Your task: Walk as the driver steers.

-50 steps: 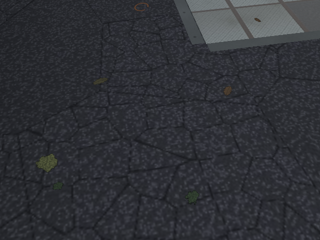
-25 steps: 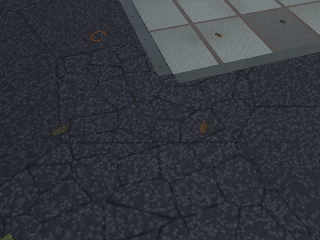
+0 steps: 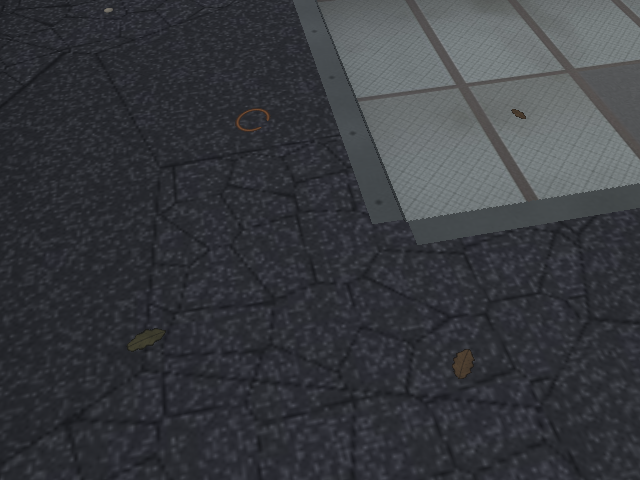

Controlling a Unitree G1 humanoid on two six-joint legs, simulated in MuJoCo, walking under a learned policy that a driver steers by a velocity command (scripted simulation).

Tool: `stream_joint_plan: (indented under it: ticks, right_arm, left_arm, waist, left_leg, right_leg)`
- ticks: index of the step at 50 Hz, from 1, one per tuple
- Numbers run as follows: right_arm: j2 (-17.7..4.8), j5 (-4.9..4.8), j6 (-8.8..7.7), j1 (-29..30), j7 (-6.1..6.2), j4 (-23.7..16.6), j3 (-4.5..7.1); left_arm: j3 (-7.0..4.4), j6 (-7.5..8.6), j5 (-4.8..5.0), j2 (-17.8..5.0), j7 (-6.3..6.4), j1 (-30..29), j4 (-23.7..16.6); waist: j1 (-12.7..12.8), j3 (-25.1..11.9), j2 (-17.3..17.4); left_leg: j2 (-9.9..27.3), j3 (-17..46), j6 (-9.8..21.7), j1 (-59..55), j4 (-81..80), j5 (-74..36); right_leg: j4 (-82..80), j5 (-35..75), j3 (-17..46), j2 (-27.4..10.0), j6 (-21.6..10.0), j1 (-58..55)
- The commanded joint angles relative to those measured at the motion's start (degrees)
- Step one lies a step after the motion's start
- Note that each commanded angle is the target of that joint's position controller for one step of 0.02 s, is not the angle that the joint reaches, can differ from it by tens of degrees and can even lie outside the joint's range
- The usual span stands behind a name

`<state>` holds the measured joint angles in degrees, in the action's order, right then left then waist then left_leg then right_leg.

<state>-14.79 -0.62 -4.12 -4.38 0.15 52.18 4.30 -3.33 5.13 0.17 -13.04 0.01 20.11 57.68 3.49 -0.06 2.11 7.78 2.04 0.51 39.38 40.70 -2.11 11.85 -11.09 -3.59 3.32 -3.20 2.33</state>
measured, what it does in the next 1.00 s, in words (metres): walks ahead, turning right: left foot, then right foot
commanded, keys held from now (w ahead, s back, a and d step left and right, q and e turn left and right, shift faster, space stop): w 0.04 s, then w+e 0.96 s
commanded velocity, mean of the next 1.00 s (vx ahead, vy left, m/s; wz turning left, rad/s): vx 0.50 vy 0.00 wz -0.44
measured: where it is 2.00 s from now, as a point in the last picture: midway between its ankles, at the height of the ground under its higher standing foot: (534, 304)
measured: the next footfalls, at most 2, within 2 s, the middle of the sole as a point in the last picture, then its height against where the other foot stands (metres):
left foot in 0.18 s outside the picture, level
right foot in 0.72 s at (427, 472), level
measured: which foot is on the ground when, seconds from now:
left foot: up 0.00-0.16, down 0.18-0.72, up 0.74-1.00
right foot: down 0.00-0.20, up 0.22-0.70, down 0.72-1.00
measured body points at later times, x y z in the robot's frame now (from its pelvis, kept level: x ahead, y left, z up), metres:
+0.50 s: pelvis +0.28 +0.06 +0.00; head +0.29 +0.06 +0.45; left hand +0.46 +0.30 -0.12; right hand +0.25 -0.21 -0.14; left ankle +0.25 +0.16 -0.75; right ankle +0.39 -0.14 -0.67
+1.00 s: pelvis +0.54 -0.07 +0.00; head +0.56 -0.10 +0.45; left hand +0.71 +0.15 -0.12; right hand +0.60 -0.40 -0.10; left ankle +0.75 +0.04 -0.68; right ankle +0.49 -0.13 -0.75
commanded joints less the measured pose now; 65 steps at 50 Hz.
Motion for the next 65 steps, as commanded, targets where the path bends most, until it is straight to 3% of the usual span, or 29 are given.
stream_joint_plan:
  ticks: [1, 5, 8, 9, 10, 11, 12, 14, 16, 23, 30, 33, 35, 36, 37, 38, 39, 40, 42, 45, 48, 54, 57, 59, 60, 61, 62, 63, 65]
  right_arm:
    - [-1.79, -0.34, -0.67, 6.39, -0.76, -4.06, -0.29]
    - [-3.4, -0.57, -1.54, 9.48, -1.95, -6.31, -0.23]
    - [-7.96, -0.43, -2.37, -3.28, -1.72, -3.07, 1.96]
    - [-11.76, 0.49, -2.55, -14.29, -1.15, -0.57, 3.29]
    - [-17.63, 1.15, -2.09, -20.97, -0.87, 0.94, 4.74]
    - [-12.7, 0.87, -1.89, -21.54, -0.98, 0.91, 3.24]
    - [-9.25, 0.55, -2.0, -16.61, -0.81, 0.24, 2.11]
    - [-5.01, 0.77, -2.2, -8.08, -0.82, -1.02, 0.8]
    - [-3.21, 1.59, -2.51, -5.22, -0.93, -0.56, 0.4]
    - [-6.48, 1.85, -2.59, -7.84, 0.96, 1.0, 1.44]
    - [-9.01, 0.34, -0.71, -13.57, 1.68, 2.0, 2.31]
    - [-11.25, -0.51, 0.44, -12.3, 1.75, 1.25, 3.02]
    - [-12.53, -1.03, 1.32, -10.13, 1.82, 0.41, 3.22]
    - [-11.89, -0.56, 1.21, -10.22, 1.87, -0.22, 2.86]
    - [-3.28, 2.23, 0.08, -14.11, 1.24, -2.98, 0.45]
    - [-3.72, 0.17, -2.77, -12.09, 0.4, -5.18, -0.26]
    - [-7.29, -2.37, -4.53, -4.55, -0.21, -6.78, 0.65]
    - [-7.04, -2.38, -5.37, -3.26, -0.18, -6.99, 0.47]
    - [-8.13, 0.13, -4.72, -4.67, 0.45, -5.4, 1.39]
    - [-6.67, 0.85, -2.45, -4.63, 0.59, -6.17, 1.54]
    - [-4.79, 1.45, -1.9, 1.96, 0.77, -8.58, 0.75]
    - [-4.58, 0.28, -2.98, 10.36, -0.78, -12.26, 0.42]
    - [-6.18, 0.34, -3.86, 9.31, -1.74, -13.26, 0.93]
    - [-7.53, 0.07, -4.62, 2.08, -1.48, -11.65, 1.85]
    - [-10.25, 1.18, -4.95, -5.54, -1.16, -10.72, 2.73]
    - [-14.58, 1.94, -4.36, -13.74, -0.68, -9.59, 3.86]
    - [-13.26, 0.3, -3.39, -15.21, -1.25, -8.65, 3.6]
    - [-7.99, -0.34, -2.82, -12.41, -1.1, -9.58, 2.26]
    - [-4.91, 0.82, -1.56, -6.57, -0.81, -10.19, 1.0]
  left_arm:
    - [-1.8, 0.43, 0.58, -9.4, 0.52, 1.15, -1.76]
    - [-2.32, -0.8, 1.1, -9.99, 0.83, 3.31, -0.27]
    - [-2.41, -1.58, 1.14, -10.38, 0.92, 0.2, -1.31]
    - [-1.45, -1.59, 0.52, -7.99, 0.83, -0.21, -2.58]
    - [0.49, -0.69, 0.34, -0.77, 0.53, 6.99, -3.37]
    - [-0.03, 0.41, 1.31, -3.66, 0.33, 6.08, -2.6]
    - [-1.46, 0.78, 2.77, -8.3, 0.35, 1.19, -3.87]
    - [-1.92, 0.27, 2.31, -7.82, 1.02, -3.67, -4.93]
    - [-2.28, -1.46, 2.02, -5.29, 1.07, -1.64, -4.57]
    - [-2.55, -3.06, 1.12, -3.71, 0.11, -8.45, -8.37]
    - [-1.24, -2.97, 0.97, -2.75, -2.62, -21.03, -14.21]
    - [-2.11, -3.17, 1.11, -5.01, -3.41, -19.56, -15.91]
    - [-4.37, -3.24, 1.53, -9.1, -3.24, -7.98, -13.85]
    - [-6.61, -3.48, 1.59, -13.49, -2.22, 1.56, -11.31]
    - [-7.79, -3.6, 1.96, -20.15, -1.25, 3.16, -10.51]
    - [-6.74, -2.59, 1.07, -19.11, -1.66, 4.58, -12.55]
    - [-5.43, -1.81, 0.42, -14.57, -1.88, 3.87, -12.24]
    - [-4.9, -1.25, 0.67, -12.45, -1.72, 1.05, -12.41]
    - [-3.58, -0.94, 0.49, -8.54, -1.41, -7.22, -14.67]
    - [-3.54, -0.79, 0.54, -9.47, -0.52, -7.46, -15.32]
    - [-4.03, -0.93, 0.81, -11.5, 0.67, -4.65, -14.91]
    - [-3.85, -1.94, 1.42, -10.66, 0.98, 0.45, -13.46]
    - [-3.75, -2.85, 1.43, -10.33, 1.64, 2.02, -13.58]
    - [-3.26, -3.09, 1.43, -9.13, 1.89, 0.22, -14.7]
    - [-2.2, -2.85, 0.96, -6.34, 1.69, -0.51, -15.85]
    - [-1.29, -2.39, 1.75, -2.76, 1.88, 7.32, -16.29]
    - [-1.32, -1.91, 2.8, -6.07, 1.74, 9.45, -17.38]
    - [-2.73, -2.08, 3.04, -10.87, 1.64, 4.51, -16.91]
    - [-3.1, -2.81, 1.72, -10.55, 1.58, -2.16, -18.02]
  waist:
    - [0.16, 4.22, -5.29]
    - [-0.33, 5.33, -5.64]
    - [-7.7, -2.1, -6.48]
    - [-11.68, -10.73, -3.51]
    - [-9.74, -20.08, 10.71]
    - [-10.63, -23.64, 12.65]
    - [-9.97, -14.51, 8.83]
    - [-6.93, -4.78, 3.59]
    - [-3.77, -1.65, 5.48]
    - [-3.35, 2.4, 1.38]
    - [-7.27, 6.53, -0.22]
    - [-4.56, 3.7, 2.18]
    - [2.52, -2.97, 2.88]
    - [6.79, -8.14, -0.14]
    - [1.35, -11.48, -15.91]
    - [1.54, -21.05, -14.05]
    - [3.89, -14.96, -8.16]
    - [2.23, -9.63, -5.91]
    - [-2.87, -4.73, -2.45]
    - [-4.71, -2.92, -3.02]
    - [-2.95, -0.44, -3.93]
    - [0.77, 0.27, -7.75]
    - [-0.53, -0.39, -8.76]
    - [-4.9, -2.68, -10.0]
    - [-8.46, -9.09, -6.52]
    - [-7.35, -18.72, 6.54]
    - [-6.78, -20.02, 16.45]
    - [-8.08, -10.75, 8.47]
    - [-6.58, -0.75, 2.18]
  left_leg:
    - [-1.93, -2.07, -0.12, -2.44, -6.3, -4.15]
    - [-2.92, -0.77, 1.51, -2.79, -11.4, 2.13]
    - [-6.56, -3.42, 3.79, -22.41, -14.01, 5.86]
    - [-0.6, 2.15, 6.64, -40.15, -11.02, 4.89]
    - [14.62, 26.09, 14.8, -62.89, -14.51, 12.74]
    - [16.79, 38.28, 16.04, -63.04, -22.13, 19.11]
    - [15.01, 29.69, 12.8, -55.84, -23.04, 21.62]
    - [11.05, 16.23, 9.51, -39.5, -26.87, 17.27]
    - [8.23, 7.98, 8.14, -30.89, -30.63, 13.36]
    - [7.46, -5.87, 8.72, -31.58, -34.11, 1.91]
    - [9.63, -13.14, 7.57, -41.85, -31.57, -3.45]
    - [10.28, -15.55, 6.04, -45.4, -23.06, -26.13]
    - [8.38, -17.39, 4.05, -43.2, -6.01, -39.04]
    - [6.06, -17.69, 1.34, -32.82, 9.31, -28.6]
    - [-3.21, -15.65, -2.18, -8.25, 30.24, 22.63]
    - [-10.16, -0.92, -2.53, 3.02, 40.9, 37.75]
    - [-6.97, 2.59, -0.72, 9.37, 41.46, 32.68]
    - [-4.45, 2.23, 0.57, 9.39, 37.59, 27.83]
    - [-0.54, 2.84, 0.17, 0.04, 28.39, 22.05]
    - [-0.51, 1.52, -2.07, -4.94, 20.29, 19.08]
    - [-2.42, 0.41, -3.92, -4.35, 7.91, 9.1]
    - [-7.42, 0.4, -2.75, -11.14, -9.59, -4.1]
    - [-8.38, 1.04, -1.04, -12.87, -12.62, 2.68]
    - [-8.31, 0.18, 1.33, -23.0, -16.01, 3.49]
    - [-1.31, 6.17, 4.4, -36.19, -14.01, 2.41]
    - [12.09, 26.15, 12.27, -57.14, -14.68, 7.93]
    - [17.89, 44.82, 15.55, -60.79, -21.71, 28.04]
    - [15.39, 39.39, 12.99, -53.6, -23.75, 37.93]
    - [10.24, 23.5, 10.29, -38.11, -26.09, 26.9]
  right_leg:
    - [-5.41, 10.18, 6.41, -14.78, -8.04, 3.09]
    - [-0.41, 13.16, 9.18, -18.22, -7.3, -3.56]
    - [13.34, 28.81, 8.44, -15.4, -4.76, -1.77]
    - [28.42, 22.19, 5.91, -11.68, -2.7, 7.48]
    - [51.15, -3.04, 1.93, -2.15, 1.89, 30.29]
    - [60.36, -22.59, 10.17, -1.61, 1.66, 36.61]
    - [64.18, -19.55, 10.92, -4.82, 0.82, 41.43]
    - [60.12, -10.11, 8.86, -9.81, 0.26, 39.04]
    - [56.34, -5.53, 9.23, -12.02, 0.04, 32.97]
    - [42.02, 10.08, 8.97, -11.75, 1.47, 38.55]
    - [27.27, 10.47, 1.84, -9.87, -0.22, 39.69]
    - [25.82, 2.2, -2.49, -5.84, -2.92, 32.66]
    - [22.73, 1.03, -5.17, -0.71, -5.99, 16.51]
    - [19.73, 3.32, -0.37, -0.92, -8.48, -0.35]
    - [17.49, 1.85, 27.1, -15.58, -16.51, -18.63]
    - [6.03, -8.57, 52.64, -23.31, -23.72, -26.98]
    - [3.56, -5.16, 46.19, -21.94, -19.65, -24.5]
    - [4.45, -0.53, 37.96, -19.79, -17.36, -17.25]
    - [3.67, 9.51, 26.97, -15.41, -14.47, -0.98]
    - [1.26, 14.85, 22.07, -12.99, -14.17, 7.61]
    - [0.59, 14.53, 18.64, -10.63, -12.75, 10.98]
    - [5.26, 8.67, 19.96, -9.47, -8.87, 10.68]
    - [11.71, 10.14, 25.54, -11.25, -8.4, 5.14]
    - [17.45, 12.46, 26.17, -9.26, -6.68, 5.7]
    - [30.22, 9.14, 22.58, -6.14, -4.6, 10.77]
    - [49.69, -10.16, 15.3, 1.25, -0.27, 27.82]
    - [60.26, -24.27, 13.65, -0.24, 0.71, 40.57]
    - [65.52, -19.71, 14.25, -3.63, 1.21, 45.07]
    - [64.48, -12.2, 11.08, -6.64, 1.67, 43.02]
